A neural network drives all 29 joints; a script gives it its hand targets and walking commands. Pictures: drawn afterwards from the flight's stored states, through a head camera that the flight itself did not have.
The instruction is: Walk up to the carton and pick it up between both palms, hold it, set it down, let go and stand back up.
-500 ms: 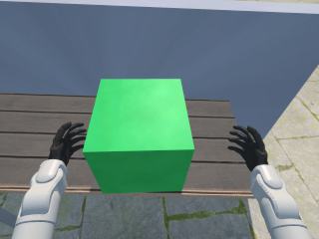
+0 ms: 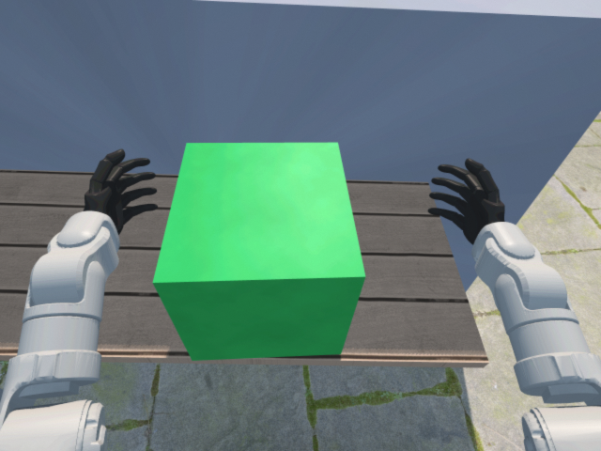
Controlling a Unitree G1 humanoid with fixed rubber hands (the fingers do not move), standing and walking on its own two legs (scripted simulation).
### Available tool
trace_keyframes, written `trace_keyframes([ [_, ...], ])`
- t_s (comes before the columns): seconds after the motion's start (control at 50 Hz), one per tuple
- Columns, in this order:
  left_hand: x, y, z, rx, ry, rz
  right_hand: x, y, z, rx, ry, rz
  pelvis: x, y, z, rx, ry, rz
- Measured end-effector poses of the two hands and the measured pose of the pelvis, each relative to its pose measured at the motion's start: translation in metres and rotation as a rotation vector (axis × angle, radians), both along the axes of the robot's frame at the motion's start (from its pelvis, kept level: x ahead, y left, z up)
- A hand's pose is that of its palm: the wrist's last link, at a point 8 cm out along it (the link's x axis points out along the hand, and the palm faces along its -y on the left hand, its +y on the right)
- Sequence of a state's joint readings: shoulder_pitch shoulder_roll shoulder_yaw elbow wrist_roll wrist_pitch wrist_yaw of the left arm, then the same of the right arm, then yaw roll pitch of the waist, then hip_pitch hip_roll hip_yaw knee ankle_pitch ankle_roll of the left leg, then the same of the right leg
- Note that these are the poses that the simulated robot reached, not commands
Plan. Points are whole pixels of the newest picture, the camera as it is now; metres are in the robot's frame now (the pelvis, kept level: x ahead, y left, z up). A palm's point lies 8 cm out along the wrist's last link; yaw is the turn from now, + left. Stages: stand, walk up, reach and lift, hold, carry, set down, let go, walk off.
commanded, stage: reach and lift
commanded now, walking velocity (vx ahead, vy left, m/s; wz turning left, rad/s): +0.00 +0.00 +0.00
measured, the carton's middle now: (265, 250) +0.42 +0.08 -0.01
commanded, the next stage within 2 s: none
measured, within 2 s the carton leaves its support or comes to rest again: neither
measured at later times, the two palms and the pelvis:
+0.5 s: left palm (106, 162) +0.40 +0.27 +0.18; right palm (477, 169) +0.43 -0.20 +0.18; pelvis +0.00 +0.00 +0.00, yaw +1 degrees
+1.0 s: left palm (144, 223) +0.40 +0.25 +0.07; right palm (430, 228) +0.43 -0.17 +0.06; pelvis +0.00 +0.00 -0.01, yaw +2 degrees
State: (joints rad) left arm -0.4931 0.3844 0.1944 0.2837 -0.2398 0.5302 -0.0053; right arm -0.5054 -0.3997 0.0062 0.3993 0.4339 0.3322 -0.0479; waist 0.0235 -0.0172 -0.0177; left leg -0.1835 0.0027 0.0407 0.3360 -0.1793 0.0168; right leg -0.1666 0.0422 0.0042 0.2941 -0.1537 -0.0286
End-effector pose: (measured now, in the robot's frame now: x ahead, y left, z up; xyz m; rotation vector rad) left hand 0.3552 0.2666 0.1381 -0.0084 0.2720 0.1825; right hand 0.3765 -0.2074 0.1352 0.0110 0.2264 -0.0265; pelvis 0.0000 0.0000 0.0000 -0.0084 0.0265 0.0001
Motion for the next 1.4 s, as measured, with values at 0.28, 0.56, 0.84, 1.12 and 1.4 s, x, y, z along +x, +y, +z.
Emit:
trace_keyframes([
  [0.28,0.032,0.002,0.033,0.008,-0.004,-0.003,0.036,0.003,0.035,0.009,0.0,0.006,0.0,0.002,-0.001,-0.005,0.037,0.008],
  [0.56,0.046,0.0,0.021,0.029,0.035,-0.02,0.05,0.009,0.024,-0.016,0.072,-0.01,-0.002,0.002,-0.001,-0.009,0.048,0.026],
  [0.84,0.024,-0.016,-0.073,0.04,0.025,-0.005,0.033,0.031,-0.073,0.004,0.057,-0.007,-0.002,0.001,-0.007,-0.017,0.133,0.028],
  [1.12,0.032,-0.019,-0.096,0.055,0.012,0.001,0.04,0.022,-0.096,-0.057,0.087,-0.044,0.0,-0.006,-0.018,-0.02,0.215,0.043],
  [1.4,0.03,-0.033,-0.1,0.041,-0.038,0.038,0.052,0.019,-0.083,-0.045,0.013,0.014,-0.017,-0.018,-0.029,-0.005,0.321,0.038],
])
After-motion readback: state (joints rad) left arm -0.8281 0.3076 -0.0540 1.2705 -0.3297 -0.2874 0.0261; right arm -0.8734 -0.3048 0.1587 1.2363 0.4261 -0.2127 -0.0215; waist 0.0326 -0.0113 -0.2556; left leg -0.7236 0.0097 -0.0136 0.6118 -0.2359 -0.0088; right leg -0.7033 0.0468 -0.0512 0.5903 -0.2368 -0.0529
